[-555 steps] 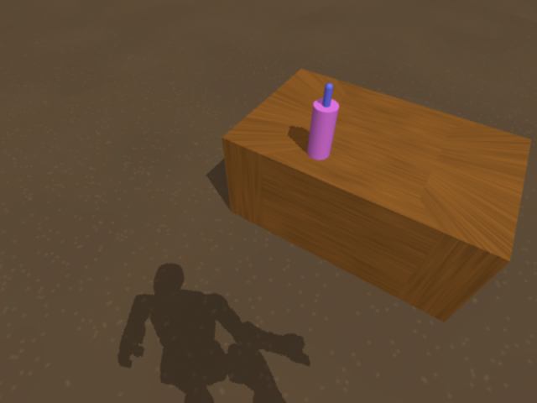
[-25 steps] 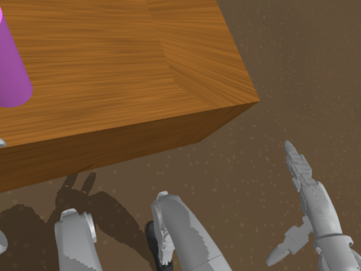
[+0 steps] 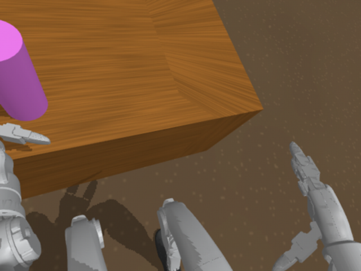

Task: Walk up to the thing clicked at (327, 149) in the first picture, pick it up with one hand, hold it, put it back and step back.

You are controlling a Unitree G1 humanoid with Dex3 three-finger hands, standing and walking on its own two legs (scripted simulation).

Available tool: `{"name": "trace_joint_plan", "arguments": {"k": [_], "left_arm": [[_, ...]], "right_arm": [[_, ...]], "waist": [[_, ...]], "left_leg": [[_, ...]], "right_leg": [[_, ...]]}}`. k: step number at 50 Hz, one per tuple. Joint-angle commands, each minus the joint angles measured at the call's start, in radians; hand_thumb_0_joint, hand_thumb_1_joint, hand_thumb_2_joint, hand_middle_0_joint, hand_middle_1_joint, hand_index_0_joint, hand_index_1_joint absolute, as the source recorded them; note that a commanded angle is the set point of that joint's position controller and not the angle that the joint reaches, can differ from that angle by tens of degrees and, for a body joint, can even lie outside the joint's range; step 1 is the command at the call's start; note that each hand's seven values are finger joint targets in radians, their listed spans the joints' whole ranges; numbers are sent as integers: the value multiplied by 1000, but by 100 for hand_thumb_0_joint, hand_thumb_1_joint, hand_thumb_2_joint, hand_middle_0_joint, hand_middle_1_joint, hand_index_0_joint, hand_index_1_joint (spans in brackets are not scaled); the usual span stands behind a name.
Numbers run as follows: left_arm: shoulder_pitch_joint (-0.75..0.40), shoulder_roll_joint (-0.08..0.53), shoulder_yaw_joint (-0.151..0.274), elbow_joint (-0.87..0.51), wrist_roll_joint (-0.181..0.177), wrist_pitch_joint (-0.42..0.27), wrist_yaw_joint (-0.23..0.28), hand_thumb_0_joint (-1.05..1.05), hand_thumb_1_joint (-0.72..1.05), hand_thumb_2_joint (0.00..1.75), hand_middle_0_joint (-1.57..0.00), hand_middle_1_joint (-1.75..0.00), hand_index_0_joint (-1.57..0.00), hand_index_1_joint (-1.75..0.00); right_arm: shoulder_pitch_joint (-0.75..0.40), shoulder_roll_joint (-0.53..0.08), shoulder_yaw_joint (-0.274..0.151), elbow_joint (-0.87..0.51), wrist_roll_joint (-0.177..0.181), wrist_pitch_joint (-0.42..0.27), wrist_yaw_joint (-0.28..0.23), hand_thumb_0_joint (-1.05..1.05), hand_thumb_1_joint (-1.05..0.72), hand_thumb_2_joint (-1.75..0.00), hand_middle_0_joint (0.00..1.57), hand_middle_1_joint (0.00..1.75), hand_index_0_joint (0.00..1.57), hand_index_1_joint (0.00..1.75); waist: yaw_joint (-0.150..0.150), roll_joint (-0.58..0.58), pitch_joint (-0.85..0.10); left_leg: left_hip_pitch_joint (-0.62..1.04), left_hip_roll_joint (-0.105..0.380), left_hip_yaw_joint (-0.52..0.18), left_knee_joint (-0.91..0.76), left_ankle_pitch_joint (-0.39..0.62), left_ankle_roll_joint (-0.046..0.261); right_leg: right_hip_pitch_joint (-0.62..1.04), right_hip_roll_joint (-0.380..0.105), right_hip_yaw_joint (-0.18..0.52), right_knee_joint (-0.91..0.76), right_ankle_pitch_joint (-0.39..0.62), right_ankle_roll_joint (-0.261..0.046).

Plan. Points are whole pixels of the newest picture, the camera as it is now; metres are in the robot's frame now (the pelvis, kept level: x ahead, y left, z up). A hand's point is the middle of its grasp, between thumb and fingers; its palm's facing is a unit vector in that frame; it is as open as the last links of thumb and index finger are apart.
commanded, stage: close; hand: left
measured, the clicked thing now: (4, 66) +0.54 +0.21 +0.01
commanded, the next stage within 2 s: settle in 0.80 s
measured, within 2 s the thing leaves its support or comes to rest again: leaves its support in 1.12 s
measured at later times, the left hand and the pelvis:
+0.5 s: hand (15, 99) +0.50 +0.21 -0.04, palm faces +0.21 -0.98 +0.02, open 14.7 cm; pelvis +0.01 +0.00 +0.01, yaw +0 degrees
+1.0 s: hand (15, 96) +0.51 +0.21 -0.04, palm faces +0.21 -0.98 +0.00, open 11.2 cm; pelvis -0.01 +0.00 +0.00, yaw +0 degrees
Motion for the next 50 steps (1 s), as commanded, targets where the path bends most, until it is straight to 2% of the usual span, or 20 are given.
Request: {"name": "trace_joint_plan", "arguments": {"k": [1, 3, 4, 5, 8, 14, 15, 19, 23, 25, 28, 29, 33, 35, 37, 43, 45, 46, 48, 50], "left_arm": [[-326, 167, -43, -182, 14, -81, 0, 0, -61, 0, -8, 0, -7, 0], [-339, 174, -40, -210, 18, -80, 10, 0, -61, 0, -22, -8, -22, -8], [-349, 212, -11, -225, 22, -78, 20, 0, -61, 0, -24, -9, -24, -9], [-368, 182, -41, -221, 27, -76, 26, 0, -61, 0, -25, -11, -26, -10], [-364, 271, 30, -218, 36, -75, 58, 0, -61, 0, -32, -16, -33, -15], [-382, 206, -26, -183, 38, -67, 36, 0, -60, 12, -51, -33, -52, -32], [-379, 131, -82, -158, 34, -61, 22, 0, -56, 13, -53, -34, -54, -33], [-280, 142, -33, -63, 16, -53, 23, 0, -52, 20, -60, -42, -62, -41], [-241, 163, 5, -106, 8, -77, 34, 0, -42, 31, -68, -53, -71, -51], [-318, 195, 8, -206, 8, -96, 32, 0, -36, 38, -75, -61, -77, -59], [-369, 146, -40, -206, 13, -106, 32, 0, -28, 46, -85, -68, -85, -67], [-393, 92, -104, -169, 18, -106, 26, 0, -26, 48, -86, -70, -87, -69], [-380, 210, -40, -118, 44, -112, 36, 0, -24, 50, -91, -73, -92, -73], [-382, 225, -24, -89, 44, -114, 43, 0, -19, 54, -94, -77, -96, -76], [-373, 275, 23, -120, 35, -115, 44, 0, -15, 61, -100, -84, -102, -83], [-396, 259, 7, -90, 35, -94, 18, 0, -14, 84, -123, -111, -124, -111], [-433, 198, -35, -90, 27, -94, 13, 0, -12, 92, -128, -119, -130, -118], [-415, 198, -32, -75, 28, -95, 16, 0, -4, 100, -121, -123, -123, -124], [-412, 270, -1, -94, 38, -97, 27, 0, 3, 108, -123, -127, -124, -127], [-426, 274, -13, -115, 49, -91, 33, 0, 4, 114, -125, -132, -127, -133]], "right_arm": [[85, -167, -180, -115, 9, -36, -24, 0, 53, -6, 5, 5, 5, 5], [76, -163, -178, -131, 9, -32, -19, 0, 53, -5, 5, 5, 5, 5], [89, -164, -174, -135, 6, -25, -17, 0, 54, -5, 5, 5, 5, 5], [66, -155, -152, -177, 5, -25, -13, 0, 53, -5, 5, 5, 5, 5], [67, -168, -168, -150, 1, -8, -11, 0, 52, -5, 5, 5, 5, 5], [52, -159, -152, -126, -4, 0, -18, 0, 52, -5, 5, 5, 5, 5], [42, -138, -132, -143, 0, -5, -16, 0, 51, -5, 5, 5, 5, 5], [50, -161, -132, -168, 7, -4, -14, 0, 52, -5, 5, 5, 5, 5], [70, -175, -161, -193, 11, 3, -3, 0, 52, -5, 5, 5, 5, 5], [84, -179, -175, -211, 13, 1, -5, 0, 52, -5, 5, 5, 5, 5], [88, -155, -161, -137, 9, 2, -8, 0, 51, -5, 5, 5, 5, 5], [56, -142, -147, -139, 12, -5, -9, 0, 51, -5, 5, 5, 5, 5], [54, -169, -143, -196, 2, -4, -12, 0, 52, -5, 5, 5, 5, 5], [68, -163, -138, -185, 2, 4, -6, 0, 52, -5, 5, 5, 5, 5], [52, -182, -160, -213, 3, 7, -2, 0, 53, -5, 5, 5, 5, 5], [40, -167, -150, -154, 5, 2, 0, 0, 51, -5, 5, 5, 5, 5], [-7, -165, -133, -184, 5, -9, -5, 0, 51, -5, 5, 5, 5, 5], [7, -175, -145, -173, 4, -9, -8, 0, 52, -5, 5, 5, 5, 5], [-10, -205, -164, -231, 6, -9, -16, 0, 52, -6, 5, 5, 5, 5], [15, -203, -169, -218, 3, 2, -17, 0, 53, -5, 5, 5, 5, 5]], "waist": [[8, 381, -496], [11, 396, -508], [16, 395, -514], [9, 396, -517], [33, 417, -539], [14, 399, -528], [1, 360, -514], [11, 278, -496], [35, 300, -526], [23, 342, -598], [5, 363, -505], [-16, 349, -479], [-18, 342, -463], [-13, 371, -451], [12, 382, -522], [-6, 411, -483], [-17, 374, -490], [-22, 374, -484], [-7, 352, -542], [-6, 377, -591]], "left_leg": [[596, -28, 18, -209, 307, 21], [614, -27, 20, -215, 281, 20], [614, -28, 24, -215, 272, 22], [624, -28, 20, -223, 282, 18], [627, -28, 28, -209, 332, 21], [615, -26, 27, -223, 320, 23], [590, -27, 28, -217, 313, 28], [534, -30, 32, -204, 336, 38], [585, -29, 21, -227, 380, 24], [647, -27, 24, -218, 413, 24], [631, -25, 22, -233, 345, 20], [606, -26, 24, -224, 321, 25], [572, -29, 31, -224, 252, 27], [584, -30, 25, -227, 282, 21], [621, -30, 19, -222, 324, 18], [586, -25, 13, -224, 258, 19], [553, -25, 11, -217, 233, 22], [549, -25, 10, -221, 225, 22], [549, -27, 15, -214, 226, 27], [582, -28, 21, -211, 267, 26]], "right_leg": [[129, 29, -47, -165, 313, -80], [126, 28, -47, -171, 291, -80], [141, 28, -43, -184, 283, -79], [154, 28, -46, -185, 292, -79], [174, 28, -37, -181, 318, -79], [190, 27, -31, -200, 324, -77], [198, 27, -27, -209, 336, -72], [223, 31, -35, -215, 366, -69], [240, 35, -53, -194, 374, -80], [255, 35, -44, -193, 404, -76], [194, 30, -42, -196, 343, -78], [169, 30, -38, -199, 338, -76], [180, 26, -28, -217, 292, -72], [168, 25, -38, -203, 304, -76], [186, 27, -42, -191, 321, -79], [136, 28, -39, -182, 268, -82], [132, 29, -42, -183, 263, -78], [125, 30, -46, -183, 255, -80], [178, 30, -36, -197, 265, -74], [205, 30, -31, -198, 300, -75]]}}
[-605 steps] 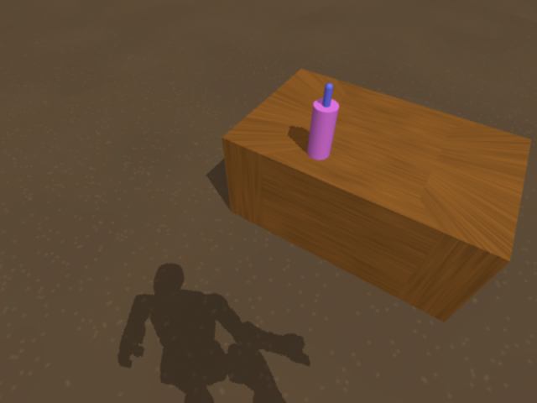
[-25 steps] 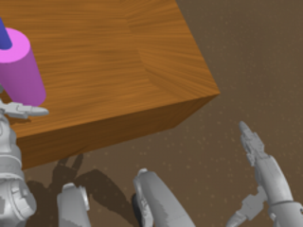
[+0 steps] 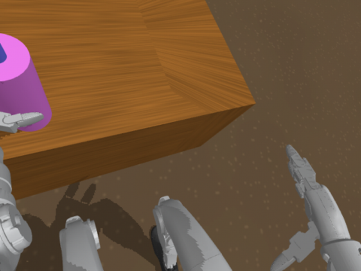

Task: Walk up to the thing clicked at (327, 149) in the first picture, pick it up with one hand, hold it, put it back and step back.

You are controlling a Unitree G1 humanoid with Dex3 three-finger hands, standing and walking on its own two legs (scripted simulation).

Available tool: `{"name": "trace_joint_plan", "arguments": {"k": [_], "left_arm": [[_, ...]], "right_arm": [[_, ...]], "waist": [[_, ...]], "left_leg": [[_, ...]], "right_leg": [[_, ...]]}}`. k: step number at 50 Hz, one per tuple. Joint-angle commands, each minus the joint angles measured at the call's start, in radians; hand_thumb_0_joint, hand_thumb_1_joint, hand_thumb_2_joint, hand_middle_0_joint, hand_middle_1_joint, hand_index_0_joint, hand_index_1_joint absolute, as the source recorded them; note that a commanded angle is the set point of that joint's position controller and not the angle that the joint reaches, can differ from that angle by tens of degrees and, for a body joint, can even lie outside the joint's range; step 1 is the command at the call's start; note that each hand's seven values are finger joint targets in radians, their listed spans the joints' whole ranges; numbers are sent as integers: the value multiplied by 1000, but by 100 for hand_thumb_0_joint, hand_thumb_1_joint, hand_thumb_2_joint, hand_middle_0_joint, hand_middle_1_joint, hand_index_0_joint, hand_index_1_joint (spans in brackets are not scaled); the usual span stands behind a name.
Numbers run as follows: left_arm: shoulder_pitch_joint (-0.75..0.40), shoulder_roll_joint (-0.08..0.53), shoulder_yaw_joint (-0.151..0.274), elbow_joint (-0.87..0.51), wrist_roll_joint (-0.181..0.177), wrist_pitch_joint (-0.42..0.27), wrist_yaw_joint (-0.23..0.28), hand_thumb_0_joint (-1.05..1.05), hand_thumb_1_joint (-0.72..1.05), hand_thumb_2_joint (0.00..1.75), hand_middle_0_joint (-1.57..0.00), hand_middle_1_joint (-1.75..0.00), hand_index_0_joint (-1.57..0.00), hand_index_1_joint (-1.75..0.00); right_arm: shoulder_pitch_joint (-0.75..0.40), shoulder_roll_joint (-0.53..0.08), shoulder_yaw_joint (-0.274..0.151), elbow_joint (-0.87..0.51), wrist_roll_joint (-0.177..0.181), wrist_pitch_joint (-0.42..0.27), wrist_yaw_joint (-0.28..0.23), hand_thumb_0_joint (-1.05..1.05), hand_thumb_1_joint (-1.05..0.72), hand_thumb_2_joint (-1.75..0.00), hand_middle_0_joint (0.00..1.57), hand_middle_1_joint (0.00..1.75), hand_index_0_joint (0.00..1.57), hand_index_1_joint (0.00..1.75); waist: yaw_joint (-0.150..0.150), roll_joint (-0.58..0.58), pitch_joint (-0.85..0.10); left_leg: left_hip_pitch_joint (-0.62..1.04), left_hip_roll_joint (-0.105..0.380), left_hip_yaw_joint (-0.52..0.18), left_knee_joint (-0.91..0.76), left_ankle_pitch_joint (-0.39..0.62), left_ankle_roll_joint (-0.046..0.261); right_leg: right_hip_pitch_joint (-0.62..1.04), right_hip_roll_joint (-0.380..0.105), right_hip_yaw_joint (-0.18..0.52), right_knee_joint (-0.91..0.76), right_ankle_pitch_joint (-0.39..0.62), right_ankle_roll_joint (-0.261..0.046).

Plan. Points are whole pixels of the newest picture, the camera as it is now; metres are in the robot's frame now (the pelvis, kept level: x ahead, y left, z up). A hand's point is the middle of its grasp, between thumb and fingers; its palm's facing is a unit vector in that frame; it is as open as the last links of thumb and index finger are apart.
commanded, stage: settle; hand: left
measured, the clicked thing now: (10, 80) +0.51 +0.19 +0.01
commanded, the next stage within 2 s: lift in 0.88 s
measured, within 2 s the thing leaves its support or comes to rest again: leaves its support in 0.12 s
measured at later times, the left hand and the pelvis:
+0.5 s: hand out of the picture +0.52 +0.22 +0.02, palm faces +0.22 -0.97 +0.00, open 11.5 cm; pelvis +0.01 +0.00 +0.03, yaw +1 degrees
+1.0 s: hand out of the picture +0.52 +0.22 +0.04, palm faces +0.23 -0.97 +0.01, open 11.5 cm; pelvis +0.02 +0.00 +0.05, yaw +1 degrees
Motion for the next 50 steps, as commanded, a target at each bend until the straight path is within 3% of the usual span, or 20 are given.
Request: {"name": "trace_joint_plan", "arguments": {"k": [1, 4, 6, 7, 8, 9, 11, 16, 18, 19, 22, 23, 24, 25, 33, 40, 43, 46, 48, 50], "left_arm": [[-355, 203, -5, -243, 1, -63, 6, 0, 4, 117, -127, -135, -129, -136], [-334, 213, 12, -277, -10, -42, 9, 0, 2, 123, -130, -140, -131, -141], [-372, 179, -11, -307, -16, -34, 7, 0, 3, 127, -131, -143, -133, -145], [-365, 204, 10, -330, -19, -28, 12, 0, 2, 128, -133, -145, -134, -146], [-389, 199, -8, -347, -15, -23, 14, 0, 3, 129, -132, -145, -133, -146], [-393, 149, -35, -329, -16, -17, 14, 0, 1, 130, -133, -147, -135, -148], [-392, 172, -26, -337, -11, -5, 22, 0, -1, 130, -132, -146, -134, -148], [-335, 103, -57, -229, -10, 23, 27, 0, -6, 132, -133, -149, -135, -151], [-336, 137, -33, -250, -11, 26, 26, 0, -6, 132, -134, -150, -136, -151], [-350, 142, -35, -250, -12, 24, 22, 0, -9, 131, -134, -150, -136, -151], [-353, 119, -34, -225, -26, 23, 16, 0, -9, 133, -135, -152, -138, -153], [-337, 123, -24, -218, -31, 21, 17, 0, -9, 133, -136, -152, -139, -153], [-364, 114, -32, -233, -37, 15, 15, 0, -8, 134, -135, -152, -138, -153], [-357, 134, -17, -237, -35, 12, 16, 0, -8, 134, -135, -152, -138, -153], [-386, 145, -34, -263, -30, -9, 15, 0, -15, 131, -133, -151, -136, -152], [-375, 148, -29, -278, -28, -2, 22, 0, -13, 130, -132, -149, -135, -150], [-376, 113, -55, -262, -33, 4, 18, 0, -13, 130, -133, -151, -137, -151], [-408, 133, -44, -296, -37, -3, 19, 0, -13, 129, -132, -149, -136, -150], [-372, 88, -65, -225, -41, 6, 17, 0, -13, 131, -133, -150, -136, -151], [-389, 119, -50, -261, -40, 0, 15, 0, -7, 125, -133, -147, -137, -146]], "right_arm": [[50, -187, -165, -214, 9, -46, -36, 0, 53, -5, 5, 5, 5, 5], [70, -192, -190, -180, 18, -37, -39, 0, 53, -6, 5, 5, 5, 5], [83, -163, -164, -140, 16, -32, -36, 0, 53, -6, 5, 5, 5, 5], [86, -164, -169, -124, 17, -28, -37, 0, 53, -6, 5, 5, 5, 5], [81, -145, -147, -108, 17, -29, -36, 0, 53, -6, 5, 5, 5, 5], [53, -140, -138, -137, 16, -31, -35, 0, 53, -6, 5, 5, 5, 5], [37, -153, -148, -136, 17, -31, -40, 0, 53, -6, 5, 5, 5, 5], [21, -152, -136, -115, 14, -20, -44, 0, 54, -6, 5, 5, 5, 5], [19, -158, -135, -129, 16, -17, -44, 0, 55, -5, 5, 5, 5, 5], [29, -153, -131, -130, 17, -15, -44, 0, 54, -5, 5, 5, 5, 5], [49, -143, -127, -93, 18, -11, -45, 0, 54, -5, 5, 5, 5, 5], [43, -142, -123, -87, 19, -15, -45, 0, 54, -5, 5, 5, 5, 5], [45, -138, -121, -81, 21, -16, -46, 0, 54, -5, 5, 5, 5, 5], [41, -138, -116, -81, 19, -16, -46, 0, 54, -5, 5, 5, 5, 5], [35, -135, -105, -73, 15, -19, -51, 0, 53, -6, 5, 5, 5, 5], [16, -131, -101, -53, 10, -11, -52, 0, 53, -5, 5, 5, 5, 5], [14, -114, -81, -28, 10, -9, -52, 0, 52, -5, 5, 5, 5, 5], [13, -118, -81, -21, 10, -13, -57, 0, 53, -5, 5, 5, 5, 5], [13, -126, -89, -9, 9, -13, -61, 0, 53, -5, 5, 5, 5, 5], [-3, -127, -88, 7, 9, -12, -63, 0, 52, -5, 5, 5, 5, 5]], "waist": [[33, 382, -626], [42, 403, -630], [33, 419, -592], [45, 422, -579], [49, 427, -569], [41, 416, -557], [48, 406, -559], [53, 346, -514], [69, 341, -541], [61, 334, -552], [52, 300, -515], [64, 289, -512], [51, 286, -512], [65, 288, -519], [76, 334, -563], [87, 327, -540], [84, 329, -527], [90, 322, -556], [76, 297, -509], [96, 311, -533]], "left_leg": [[610, -30, 33, -206, 263, 29], [663, -28, 36, -219, 284, 26], [661, -28, 38, -230, 265, 24], [667, -28, 40, -234, 276, 25], [664, -28, 42, -240, 259, 25], [667, -28, 40, -246, 270, 24], [681, -26, 45, -246, 296, 27], [666, -24, 42, -273, 314, 29], [701, -21, 35, -288, 347, 24], [700, -21, 40, -282, 364, 28], [665, -24, 45, -293, 332, 35], [670, -25, 47, -295, 327, 37], [658, -26, 47, -293, 330, 40], [670, -27, 47, -300, 330, 38], [737, -28, 54, -312, 380, 34], [733, -28, 58, -344, 323, 33], [753, -25, 54, -352, 344, 31], [760, -27, 58, -348, 363, 34], [746, -25, 55, -358, 350, 34], [765, -23, 52, -368, 352, 29]], "right_leg": [[228, 25, -20, -191, 294, -70], [231, 27, -27, -197, 303, -71], [213, 27, -29, -204, 289, -71], [217, 26, -29, -206, 292, -71], [219, 25, -24, -214, 282, -69], [219, 25, -28, -218, 287, -71], [238, 24, -22, -229, 311, -68], [258, 26, -30, -256, 323, -70], [276, 27, -36, -256, 341, -72], [297, 28, -33, -262, 366, -69], [313, 30, -28, -281, 358, -65], [316, 29, -26, -284, 352, -65], [318, 29, -25, -286, 360, -64], [324, 28, -26, -287, 356, -64], [363, 23, -16, -301, 391, -66], [376, 24, -15, -334, 345, -65], [370, 25, -20, -336, 354, -66], [393, 25, -17, -337, 378, -64], [382, 26, -19, -348, 368, -64], [384, 25, -20, -343, 367, -66]]}}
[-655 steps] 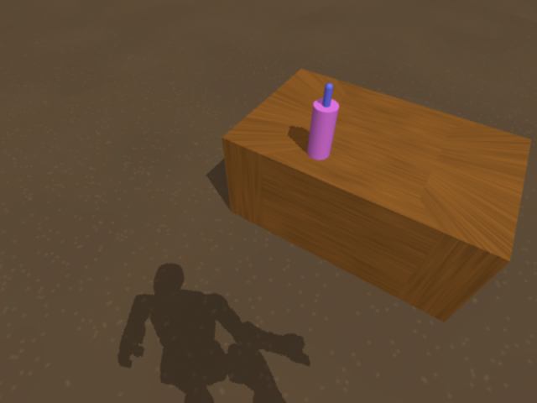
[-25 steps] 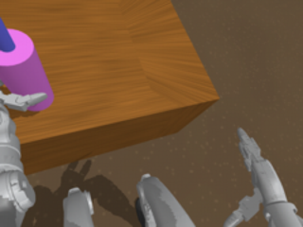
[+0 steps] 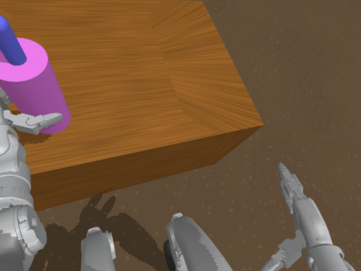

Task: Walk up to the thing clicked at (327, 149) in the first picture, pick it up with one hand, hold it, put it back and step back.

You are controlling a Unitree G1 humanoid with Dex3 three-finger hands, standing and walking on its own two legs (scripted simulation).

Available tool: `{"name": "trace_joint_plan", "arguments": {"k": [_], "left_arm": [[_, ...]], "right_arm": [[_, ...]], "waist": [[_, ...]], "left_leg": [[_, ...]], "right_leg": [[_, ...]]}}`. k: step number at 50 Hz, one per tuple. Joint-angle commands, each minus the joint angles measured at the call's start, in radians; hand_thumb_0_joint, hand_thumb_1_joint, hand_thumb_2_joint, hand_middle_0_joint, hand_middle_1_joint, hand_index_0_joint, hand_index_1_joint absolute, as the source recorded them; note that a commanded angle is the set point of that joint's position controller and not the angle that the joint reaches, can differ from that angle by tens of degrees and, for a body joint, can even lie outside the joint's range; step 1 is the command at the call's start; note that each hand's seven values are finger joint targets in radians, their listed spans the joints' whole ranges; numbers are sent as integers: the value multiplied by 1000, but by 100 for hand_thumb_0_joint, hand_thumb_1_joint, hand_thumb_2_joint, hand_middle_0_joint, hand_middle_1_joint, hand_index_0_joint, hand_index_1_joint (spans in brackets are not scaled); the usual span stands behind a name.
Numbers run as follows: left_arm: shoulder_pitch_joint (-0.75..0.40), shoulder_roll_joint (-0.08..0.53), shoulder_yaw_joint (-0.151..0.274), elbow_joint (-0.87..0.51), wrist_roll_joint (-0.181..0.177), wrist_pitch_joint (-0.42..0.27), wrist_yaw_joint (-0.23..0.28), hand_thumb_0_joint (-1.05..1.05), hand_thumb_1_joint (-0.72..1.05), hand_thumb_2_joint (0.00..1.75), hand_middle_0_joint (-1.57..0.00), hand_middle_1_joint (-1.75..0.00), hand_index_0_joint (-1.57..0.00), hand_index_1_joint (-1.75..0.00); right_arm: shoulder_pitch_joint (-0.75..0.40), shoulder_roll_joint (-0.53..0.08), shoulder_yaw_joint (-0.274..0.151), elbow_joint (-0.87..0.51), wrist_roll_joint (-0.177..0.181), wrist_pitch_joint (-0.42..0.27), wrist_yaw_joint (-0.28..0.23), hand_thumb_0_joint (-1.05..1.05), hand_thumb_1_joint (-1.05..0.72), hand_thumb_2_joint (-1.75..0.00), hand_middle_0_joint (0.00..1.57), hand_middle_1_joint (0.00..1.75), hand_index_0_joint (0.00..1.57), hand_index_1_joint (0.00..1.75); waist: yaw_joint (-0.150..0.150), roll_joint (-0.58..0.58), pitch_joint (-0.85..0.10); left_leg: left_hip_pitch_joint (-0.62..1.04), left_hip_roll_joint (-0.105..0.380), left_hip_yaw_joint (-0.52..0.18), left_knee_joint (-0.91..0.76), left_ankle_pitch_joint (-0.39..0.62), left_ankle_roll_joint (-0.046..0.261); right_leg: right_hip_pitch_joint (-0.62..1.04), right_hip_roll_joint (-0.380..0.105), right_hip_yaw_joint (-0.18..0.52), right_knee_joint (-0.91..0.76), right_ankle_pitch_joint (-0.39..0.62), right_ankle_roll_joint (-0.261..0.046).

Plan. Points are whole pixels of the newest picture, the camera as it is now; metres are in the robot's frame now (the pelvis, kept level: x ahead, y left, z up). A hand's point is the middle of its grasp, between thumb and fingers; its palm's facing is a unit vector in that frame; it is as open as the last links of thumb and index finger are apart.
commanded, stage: lift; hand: left
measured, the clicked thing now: (30, 82) +0.50 +0.19 +0.05
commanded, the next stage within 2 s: hold in 1.48 s
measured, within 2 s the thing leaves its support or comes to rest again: neither
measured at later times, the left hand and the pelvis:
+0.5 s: hand (19, 101) +0.46 +0.20 +0.06, palm faces +0.18 -0.98 -0.01, open 11.5 cm; pelvis +0.01 +0.00 +0.03, yaw +1 degrees
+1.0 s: hand (19, 115) +0.40 +0.18 +0.11, palm faces +0.18 -0.98 +0.00, open 11.5 cm; pelvis +0.02 -0.01 +0.07, yaw +2 degrees
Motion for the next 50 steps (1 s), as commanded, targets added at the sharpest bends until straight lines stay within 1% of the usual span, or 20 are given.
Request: {"name": "trace_joint_plan", "arguments": {"k": [1, 4, 7, 12, 13, 17, 20, 25, 30, 34, 35, 37, 39, 40, 41, 42, 44, 46, 47, 50], "left_arm": [[-375, 193, 5, -199, -11, -74, -9, 0, -7, 126, -134, -149, -138, -148], [-331, 184, 2, -212, -4, -65, -11, 0, -7, 126, -134, -148, -138, -147], [-332, 170, 6, -271, -28, -63, -18, 0, -5, 126, -134, -149, -139, -148], [-308, 118, -38, -341, -28, -52, -11, 0, -8, 126, -133, -149, -138, -148], [-303, 141, -15, -359, -34, -52, -7, 0, -7, 127, -134, -149, -138, -148], [-236, 57, -67, -390, -51, -33, -9, 0, -7, 127, -133, -148, -137, -147], [-201, 60, -70, -465, -53, -21, -3, 0, -7, 127, -131, -148, -136, -147], [-41, -69, -132, -513, -82, 22, -9, 0, -6, 126, -129, -145, -133, -145], [-24, -60, -128, -610, -94, 49, -2, 0, -4, 126, -128, -145, -133, -144], [15, -102, -165, -646, -105, 54, -2, 0, -6, 127, -127, -146, -131, -145], [16, -91, -148, -683, -108, 51, -3, 0, -5, 129, -127, -146, -131, -146], [52, -112, -176, -677, -108, 61, -5, 0, -5, 129, -127, -146, -132, -146], [54, -102, -179, -735, -108, 63, -9, 0, -7, 127, -126, -145, -131, -145], [87, -138, -203, -714, -113, 70, -14, 0, -8, 127, -126, -145, -130, -144], [67, -116, -181, -775, -121, 68, -10, 0, -8, 127, -126, -145, -130, -144], [119, -132, -182, -719, -124, 80, -9, 0, -6, 127, -125, -145, -130, -144], [102, -127, -186, -786, -126, 83, -6, 0, -6, 127, -125, -144, -129, -143], [136, -163, -210, -788, -126, 94, -2, 0, -5, 127, -127, -146, -132, -145], [141, -142, -195, -807, -126, 95, 1, 0, -7, 127, -128, -146, -133, -145], [182, -169, -216, -813, -128, 102, 1, 0, -6, 127, -128, -147, -133, -145]], "right_arm": [[30, -178, -152, -151, 5, -46, -31, 0, 53, -5, 5, 5, 5, 5], [34, -199, -180, -164, 4, -44, -31, 0, 53, -5, 5, 5, 5, 5], [41, -162, -150, -119, 11, -44, -27, 0, 53, -5, 5, 5, 5, 5], [18, -151, -141, -117, 10, -43, -34, 0, 53, -5, 5, 5, 5, 5], [22, -160, -159, -97, 12, -40, -38, 0, 53, -5, 5, 5, 5, 5], [11, -155, -157, -81, 14, -38, -46, 0, 53, -5, 5, 5, 5, 5], [20, -153, -159, -69, 18, -33, -50, 0, 54, -5, 5, 5, 5, 5], [37, -131, -149, -31, 31, -21, -57, 0, 54, -5, 5, 5, 5, 5], [28, -138, -165, -22, 43, -14, -72, 0, 55, -5, 5, 5, 5, 5], [30, -116, -152, 14, 48, -10, -79, 0, 54, -5, 5, 5, 5, 5], [32, -116, -152, 16, 47, -11, -81, 0, 55, -5, 5, 5, 5, 5], [45, -123, -166, 33, 51, -12, -85, 0, 55, -5, 5, 5, 5, 5], [59, -107, -145, 32, 50, -8, -86, 0, 54, -5, 5, 5, 5, 5], [34, -92, -125, 13, 51, -11, -85, 0, 55, -5, 5, 5, 5, 5], [59, -96, -139, 48, 52, -8, -87, 0, 54, -5, 5, 5, 5, 5], [37, -117, -159, 38, 53, -7, -91, 0, 54, -5, 5, 5, 5, 5], [42, -90, -135, 97, 51, -3, -88, 0, 55, -5, 5, 5, 5, 5], [22, -99, -148, 92, 52, -5, -92, 0, 54, -5, 5, 5, 5, 5], [-12, -117, -163, 71, 56, -7, -97, 0, 54, -5, 5, 5, 5, 5], [-13, -100, -144, 98, 56, -3, -100, 0, 54, -5, 5, 5, 5, 5]], "waist": [[13, 294, -521], [20, 276, -527], [45, 282, -538], [67, 294, -539], [72, 277, -535], [86, 252, -520], [109, 249, -501], [136, 163, -422], [148, 101, -371], [171, 75, -307], [184, 89, -332], [178, 77, -294], [186, 73, -329], [195, 61, -321], [201, 72, -324], [200, 50, -308], [219, 89, -287], [215, 80, -281], [225, 74, -278], [231, 41, -256]], "left_leg": [[542, -25, 20, -189, 323, 23], [562, -25, 22, -204, 323, 24], [563, -30, 29, -208, 326, 26], [616, -24, 25, -248, 350, 14], [604, -27, 31, -249, 340, 19], [647, -25, 34, -272, 358, 19], [660, -30, 44, -302, 332, 17], [674, -31, 53, -350, 321, 21], [672, -37, 68, -390, 296, 27], [686, -44, 79, -429, 267, 26], [702, -47, 80, -437, 263, 25], [714, -49, 86, -454, 243, 25], [746, -50, 89, -458, 270, 28], [738, -54, 94, -460, 271, 28], [743, -54, 95, -466, 264, 28], [749, -53, 96, -471, 272, 29], [743, -56, 100, -480, 256, 26], [758, -52, 94, -494, 253, 23], [761, -52, 94, -505, 244, 21], [753, -53, 99, -517, 239, 23]], "right_leg": [[159, 30, -38, -159, 320, -68], [182, 32, -40, -172, 323, -68], [208, 32, -36, -180, 332, -64], [241, 30, -43, -198, 335, -67], [261, 30, -37, -209, 339, -64], [289, 29, -37, -234, 355, -62], [323, 25, -32, -259, 347, -60], [375, 26, -33, -305, 350, -56], [428, 17, -18, -351, 355, -45], [456, 9, -11, -384, 334, -42], [472, 6, -10, -387, 331, -43], [473, 3, -6, -404, 317, -43], [506, 0, -1, -415, 343, -39], [524, -3, 1, -424, 352, -35], [530, -4, 4, -427, 344, -37], [532, -4, 3, -434, 350, -36], [522, -8, 7, -442, 332, -38], [523, -8, 2, -443, 322, -42], [532, -8, 1, -446, 316, -42], [552, -8, 3, -461, 315, -39]]}}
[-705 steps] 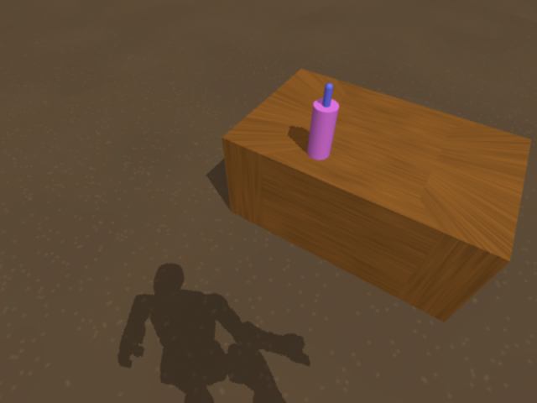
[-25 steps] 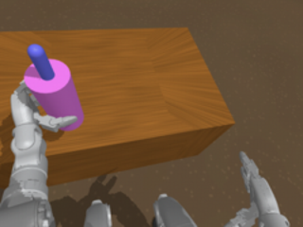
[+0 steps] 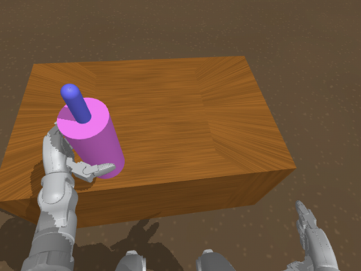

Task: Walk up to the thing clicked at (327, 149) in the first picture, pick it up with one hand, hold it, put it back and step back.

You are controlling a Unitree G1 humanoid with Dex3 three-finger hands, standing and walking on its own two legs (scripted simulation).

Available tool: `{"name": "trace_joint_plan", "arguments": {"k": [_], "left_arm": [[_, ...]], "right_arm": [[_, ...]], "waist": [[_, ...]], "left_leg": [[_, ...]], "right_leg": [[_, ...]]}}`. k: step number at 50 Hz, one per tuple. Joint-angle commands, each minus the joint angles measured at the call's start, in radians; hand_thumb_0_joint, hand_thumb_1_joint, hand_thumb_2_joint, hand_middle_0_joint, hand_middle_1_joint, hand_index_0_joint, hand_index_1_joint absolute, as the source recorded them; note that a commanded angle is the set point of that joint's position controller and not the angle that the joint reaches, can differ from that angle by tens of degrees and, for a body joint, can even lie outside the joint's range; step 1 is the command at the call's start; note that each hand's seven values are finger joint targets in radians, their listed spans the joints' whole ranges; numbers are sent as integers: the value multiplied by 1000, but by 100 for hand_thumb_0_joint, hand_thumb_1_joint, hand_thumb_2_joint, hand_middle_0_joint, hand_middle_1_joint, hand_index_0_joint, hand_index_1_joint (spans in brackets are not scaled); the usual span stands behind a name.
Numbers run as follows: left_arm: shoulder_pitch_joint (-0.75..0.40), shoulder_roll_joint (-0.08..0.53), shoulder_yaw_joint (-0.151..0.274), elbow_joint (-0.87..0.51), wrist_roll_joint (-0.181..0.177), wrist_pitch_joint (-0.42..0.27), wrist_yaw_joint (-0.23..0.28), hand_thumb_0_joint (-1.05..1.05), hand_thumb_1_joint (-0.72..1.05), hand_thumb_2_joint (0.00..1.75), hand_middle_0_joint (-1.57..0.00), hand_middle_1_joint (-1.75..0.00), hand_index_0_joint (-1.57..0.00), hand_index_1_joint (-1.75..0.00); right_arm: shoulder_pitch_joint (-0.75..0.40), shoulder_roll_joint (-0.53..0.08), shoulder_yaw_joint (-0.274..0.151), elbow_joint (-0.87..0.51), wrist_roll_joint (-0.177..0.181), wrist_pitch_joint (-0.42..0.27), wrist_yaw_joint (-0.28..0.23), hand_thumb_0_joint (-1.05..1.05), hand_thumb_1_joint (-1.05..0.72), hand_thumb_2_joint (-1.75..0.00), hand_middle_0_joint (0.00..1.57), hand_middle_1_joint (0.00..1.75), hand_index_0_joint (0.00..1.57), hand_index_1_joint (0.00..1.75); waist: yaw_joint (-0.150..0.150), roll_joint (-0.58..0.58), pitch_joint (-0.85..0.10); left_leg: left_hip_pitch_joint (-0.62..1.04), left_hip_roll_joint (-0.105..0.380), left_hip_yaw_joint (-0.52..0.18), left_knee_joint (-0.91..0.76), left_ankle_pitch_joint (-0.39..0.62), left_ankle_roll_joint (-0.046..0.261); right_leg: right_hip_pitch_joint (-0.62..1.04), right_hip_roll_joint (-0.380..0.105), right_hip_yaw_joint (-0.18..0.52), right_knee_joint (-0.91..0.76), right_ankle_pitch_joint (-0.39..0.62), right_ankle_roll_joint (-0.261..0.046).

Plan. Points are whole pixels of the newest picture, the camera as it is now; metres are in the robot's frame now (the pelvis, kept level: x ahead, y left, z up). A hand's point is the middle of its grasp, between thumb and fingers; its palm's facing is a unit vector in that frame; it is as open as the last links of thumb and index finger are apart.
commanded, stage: lift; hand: left
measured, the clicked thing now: (93, 135) +0.37 +0.15 +0.10
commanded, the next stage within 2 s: hold in 0.48 s
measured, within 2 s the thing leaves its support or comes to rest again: neither
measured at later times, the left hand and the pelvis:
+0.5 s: hand (86, 144) +0.37 +0.17 +0.07, palm faces +0.14 -0.99 +0.01, open 11.5 cm; pelvis +0.02 +0.00 +0.01, yaw +0 degrees
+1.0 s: hand (82, 150) +0.35 +0.17 +0.09, palm faces +0.14 -0.99 +0.01, open 11.5 cm; pelvis +0.02 +0.00 +0.02, yaw +0 degrees
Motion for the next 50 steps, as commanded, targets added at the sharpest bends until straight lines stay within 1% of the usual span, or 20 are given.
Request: {"name": "trace_joint_plan", "arguments": {"k": [1, 2, 7, 11, 14, 16, 18, 20, 28, 30, 31, 33, 36, 39, 42, 45, 46, 47, 49, 50], "left_arm": [[-279, 148, 30, -286, -20, -67, 4, 0, -8, 127, -128, -147, -133, -146], [-259, 116, 9, -277, -22, -63, 1, 0, -8, 128, -129, -148, -134, -147], [-213, 127, 19, -316, -35, -45, 1, 0, -11, 126, -128, -148, -133, -146], [-196, 115, -2, -346, -30, -33, 0, 0, -10, 126, -128, -147, -133, -145], [-182, 102, -9, -353, -33, -25, -6, 0, -5, 128, -130, -149, -135, -147], [-186, 118, -2, -389, -36, -23, -5, 0, -7, 128, -130, -149, -135, -147], [-167, 112, -2, -384, -38, -14, -4, 0, -6, 128, -131, -149, -136, -148], [-160, 102, -12, -408, -40, -7, -3, 0, -10, 127, -130, -149, -135, -148], [-119, 95, -12, -452, -42, 12, 0, 0, -8, 126, -131, -148, -136, -147], [-77, 77, -24, -451, -48, 18, -4, 0, -9, 126, -131, -149, -135, -149], [-84, 76, -32, -471, -45, 20, -4, 0, -12, 124, -131, -148, -135, -148], [-81, 94, -13, -468, -50, 27, 0, 0, -13, 124, -130, -148, -134, -148], [-82, 73, -43, -509, -42, 40, 2, 0, -12, 122, -129, -146, -133, -146], [-75, 73, -36, -517, -52, 49, 5, 0, -12, 122, -129, -146, -133, -146], [-74, 72, -36, -520, -45, 56, 11, 0, -12, 125, -132, -149, -136, -149], [-41, 65, -44, -545, -43, 67, 11, 0, -14, 124, -131, -149, -135, -148], [-35, 60, -39, -545, -50, 70, 12, 0, -15, 123, -130, -148, -134, -148], [-38, 48, -56, -563, -50, 73, 11, 0, -15, 123, -129, -147, -133, -147], [-35, 69, -37, -571, -49, 81, 16, 0, -16, 124, -130, -148, -133, -147], [-36, 56, -55, -580, -49, 81, 16, 0, -14, 123, -129, -147, -133, -147]], "right_arm": [[-8, -140, -97, -165, 6, -49, -24, 0, 54, -5, 5, 5, 5, 5], [-12, -123, -76, -182, 3, -50, -21, 0, 54, -5, 5, 5, 5, 5], [4, -131, -86, -129, 9, -39, -29, 0, 53, -5, 5, 5, 5, 5], [9, -111, -74, -97, 10, -30, -31, 0, 53, -5, 5, 5, 5, 5], [-16, -143, -99, -131, 11, -29, -34, 0, 54, -5, 5, 5, 5, 5], [-6, -106, -61, -104, 16, -25, -30, 0, 54, -5, 5, 5, 5, 5], [-17, -136, -96, -105, 17, -24, -34, 0, 54, -5, 5, 5, 5, 5], [-7, -114, -69, -97, 17, -25, -32, 0, 53, -5, 5, 5, 5, 5], [-32, -119, -82, -67, 18, -22, -33, 0, 53, -5, 5, 5, 5, 5], [-41, -139, -92, -89, 19, -23, -36, 0, 53, -5, 5, 5, 5, 5], [-29, -111, -68, -64, 19, -20, -33, 0, 53, -5, 5, 5, 5, 5], [-37, -146, -102, -65, 20, -18, -39, 0, 53, -5, 5, 5, 5, 5], [-22, -99, -63, -36, 19, -14, -36, 0, 53, -5, 5, 5, 5, 5], [-69, -156, -113, -76, 19, -21, -42, 0, 53, -5, 5, 5, 5, 5], [-53, -111, -78, -6, 22, -20, -41, 0, 53, -5, 5, 5, 5, 5], [-56, -102, -64, -27, 23, -23, -43, 0, 53, -5, 5, 5, 5, 5], [-65, -133, -94, -23, 23, -28, -48, 0, 53, -5, 5, 5, 5, 5], [-62, -109, -68, -23, 23, -31, -47, 0, 53, -5, 5, 5, 5, 5], [-82, -129, -85, -26, 24, -33, -52, 0, 53, -5, 5, 5, 5, 5], [-78, -124, -86, -25, 23, -34, -53, 0, 53, -5, 5, 5, 5, 5]], "waist": [[14, 33, -304], [11, 16, -323], [25, 11, -329], [29, 28, -307], [19, 21, -314], [41, 30, -296], [31, 11, -296], [32, 8, -292], [46, 18, -272], [46, 9, -308], [53, 15, -292], [48, 14, -301], [53, 28, -284], [45, 15, -289], [61, 31, -216], [57, 1, -232], [52, 0, -229], [57, 5, -243], [61, 1, -237], [55, 0, -240]], "left_leg": [[276, -36, 36, -174, 152, 31], [290, -34, 32, -172, 179, 33], [318, -34, 39, -166, 274, 37], [329, -36, 44, -175, 284, 36], [348, -33, 39, -190, 288, 34], [343, -36, 41, -192, 289, 34], [355, -35, 44, -193, 301, 37], [362, -36, 45, -197, 300, 38], [365, -36, 41, -214, 297, 34], [389, -34, 36, -209, 351, 34], [377, -36, 39, -210, 351, 35], [395, -31, 34, -214, 370, 33], [402, -31, 38, -221, 355, 33], [403, -31, 34, -228, 349, 31], [374, -33, 33, -253, 265, 26], [378, -37, 42, -256, 246, 31], [387, -36, 39, -259, 247, 30], [389, -37, 39, -257, 258, 31], [390, -38, 42, -259, 253, 30], [390, -38, 41, -261, 254, 31]], "right_leg": [[119, 23, -35, -179, 250, -27], [134, 25, -38, -178, 274, -25], [167, 22, -34, -177, 362, -21], [167, 19, -32, -186, 370, -21], [174, 20, -34, -190, 367, -24], [190, 17, -34, -196, 367, -23], [191, 16, -31, -202, 385, -19], [207, 16, -32, -207, 389, -18], [209, 17, -37, -211, 375, -21], [231, 17, -40, -206, 416, -22], [229, 17, -40, -207, 420, -22], [232, 18, -43, -203, 424, -24], [217, 18, -42, -213, 407, -24], [232, 19, -45, -217, 404, -25], [209, 16, -46, -228, 328, -28], [232, 14, -42, -249, 325, -23], [234, 16, -44, -245, 326, -23], [238, 15, -44, -245, 335, -23], [239, 16, -43, -250, 331, -22], [249, 15, -43, -251, 334, -22]]}}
